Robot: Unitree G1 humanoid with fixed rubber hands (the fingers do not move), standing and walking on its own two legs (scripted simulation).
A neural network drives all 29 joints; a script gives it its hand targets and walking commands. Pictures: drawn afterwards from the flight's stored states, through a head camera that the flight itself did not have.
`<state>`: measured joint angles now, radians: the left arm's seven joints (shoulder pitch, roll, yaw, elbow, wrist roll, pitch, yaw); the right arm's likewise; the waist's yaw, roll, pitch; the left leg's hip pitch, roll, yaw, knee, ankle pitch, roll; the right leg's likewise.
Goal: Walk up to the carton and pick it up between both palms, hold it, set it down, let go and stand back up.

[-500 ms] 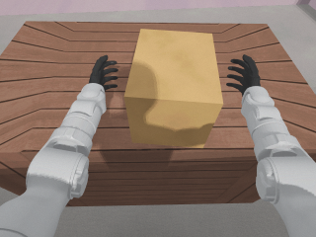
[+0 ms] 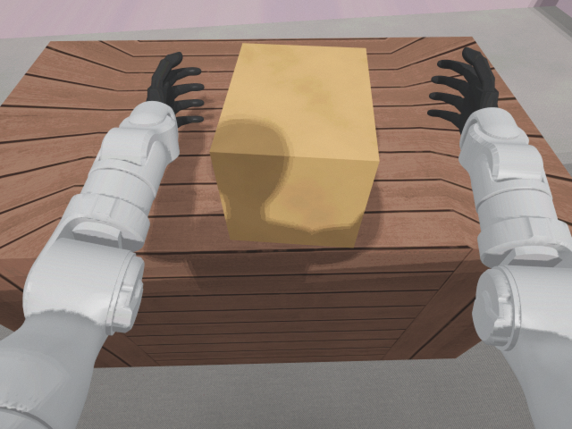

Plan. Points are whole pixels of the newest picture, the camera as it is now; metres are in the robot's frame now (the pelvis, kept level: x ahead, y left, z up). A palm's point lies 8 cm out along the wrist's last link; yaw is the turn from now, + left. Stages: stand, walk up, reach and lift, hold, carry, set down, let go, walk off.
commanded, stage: set down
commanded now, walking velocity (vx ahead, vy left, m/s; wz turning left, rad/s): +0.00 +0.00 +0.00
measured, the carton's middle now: (297, 144) +0.56 -0.03 +0.06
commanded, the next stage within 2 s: none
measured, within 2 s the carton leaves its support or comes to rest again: neither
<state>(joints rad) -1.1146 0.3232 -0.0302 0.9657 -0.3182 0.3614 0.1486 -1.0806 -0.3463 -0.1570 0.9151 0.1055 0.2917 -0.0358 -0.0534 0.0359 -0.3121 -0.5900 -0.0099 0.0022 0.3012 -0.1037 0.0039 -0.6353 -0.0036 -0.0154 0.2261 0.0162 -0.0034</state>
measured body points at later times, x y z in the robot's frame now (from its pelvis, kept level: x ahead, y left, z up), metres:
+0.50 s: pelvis -0.01 +0.01 +0.01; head +0.06 +0.01 +0.45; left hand +0.45 +0.17 +0.11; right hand +0.41 -0.25 +0.12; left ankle +0.00 +0.12 -0.74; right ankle +0.05 -0.11 -0.74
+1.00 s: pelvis +0.05 +0.02 +0.01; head +0.09 +0.02 +0.46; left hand +0.48 +0.20 +0.12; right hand +0.45 -0.22 +0.12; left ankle +0.00 +0.12 -0.74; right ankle +0.05 -0.11 -0.74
